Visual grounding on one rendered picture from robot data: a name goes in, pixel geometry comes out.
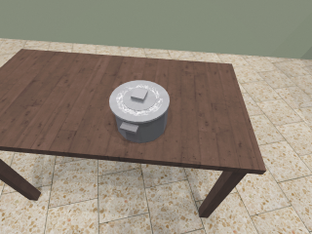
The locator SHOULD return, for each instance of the pot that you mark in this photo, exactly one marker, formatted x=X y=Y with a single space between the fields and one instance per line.
x=142 y=132

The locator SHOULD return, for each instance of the knob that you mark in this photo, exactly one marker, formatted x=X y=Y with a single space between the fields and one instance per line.
x=139 y=94

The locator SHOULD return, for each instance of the table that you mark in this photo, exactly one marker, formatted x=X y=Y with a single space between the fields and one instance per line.
x=57 y=103

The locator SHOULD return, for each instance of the lid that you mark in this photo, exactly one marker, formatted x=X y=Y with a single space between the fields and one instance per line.
x=134 y=111

